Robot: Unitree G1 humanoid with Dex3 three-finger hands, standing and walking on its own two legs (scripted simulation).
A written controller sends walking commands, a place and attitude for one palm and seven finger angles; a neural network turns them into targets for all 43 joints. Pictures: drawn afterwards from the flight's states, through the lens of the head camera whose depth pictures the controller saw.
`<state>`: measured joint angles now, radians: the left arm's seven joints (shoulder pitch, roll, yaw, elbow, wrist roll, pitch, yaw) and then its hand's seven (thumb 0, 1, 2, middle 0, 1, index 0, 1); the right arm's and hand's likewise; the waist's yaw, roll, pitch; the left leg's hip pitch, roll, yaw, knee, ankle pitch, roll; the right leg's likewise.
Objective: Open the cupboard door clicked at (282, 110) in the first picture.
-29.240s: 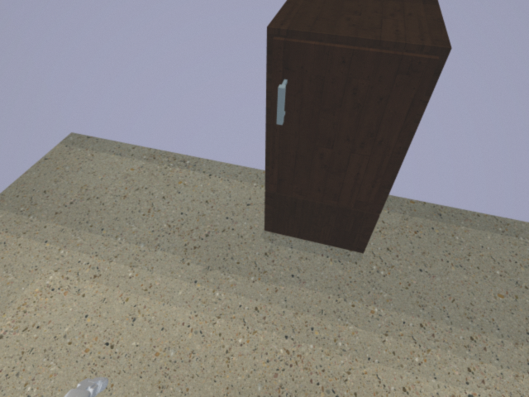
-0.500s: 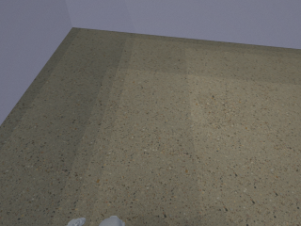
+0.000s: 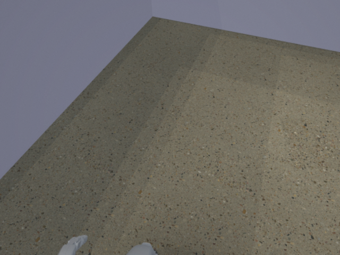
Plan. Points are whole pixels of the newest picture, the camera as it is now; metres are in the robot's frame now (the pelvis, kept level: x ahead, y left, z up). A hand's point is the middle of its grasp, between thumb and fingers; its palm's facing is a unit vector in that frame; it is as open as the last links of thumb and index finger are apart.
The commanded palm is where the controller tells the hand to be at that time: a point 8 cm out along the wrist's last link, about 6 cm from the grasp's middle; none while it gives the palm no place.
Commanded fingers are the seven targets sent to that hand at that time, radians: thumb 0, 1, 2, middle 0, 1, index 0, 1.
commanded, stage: turn to face it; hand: left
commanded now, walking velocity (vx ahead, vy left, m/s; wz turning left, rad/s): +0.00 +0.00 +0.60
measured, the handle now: out of the picture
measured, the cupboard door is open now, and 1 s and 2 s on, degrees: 43 43 43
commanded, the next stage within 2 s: none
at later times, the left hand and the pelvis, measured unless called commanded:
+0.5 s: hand out of the picture +0.02 +0.22 -0.16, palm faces +0.35 -0.90 -0.25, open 7.4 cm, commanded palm none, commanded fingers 0.00 0.90 0.90 -0.20 -0.30 -0.20 -0.30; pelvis +0.01 -0.02 +0.01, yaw +19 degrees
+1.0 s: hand out of the picture -0.04 +0.16 -0.18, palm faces +0.61 -0.77 -0.20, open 7.4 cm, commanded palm none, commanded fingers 0.00 0.90 0.90 -0.20 -0.30 -0.20 -0.30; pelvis +0.04 -0.03 -0.01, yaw +38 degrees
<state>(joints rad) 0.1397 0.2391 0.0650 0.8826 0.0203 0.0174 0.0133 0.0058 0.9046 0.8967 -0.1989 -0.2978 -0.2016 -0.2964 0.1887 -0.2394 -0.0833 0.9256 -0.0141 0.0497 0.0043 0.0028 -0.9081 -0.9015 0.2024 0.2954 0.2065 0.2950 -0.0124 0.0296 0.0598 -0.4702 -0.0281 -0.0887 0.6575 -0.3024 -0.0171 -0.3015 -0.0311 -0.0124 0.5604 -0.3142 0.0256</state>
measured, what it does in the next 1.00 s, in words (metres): steps on the spot, turning left: left foot, then right foot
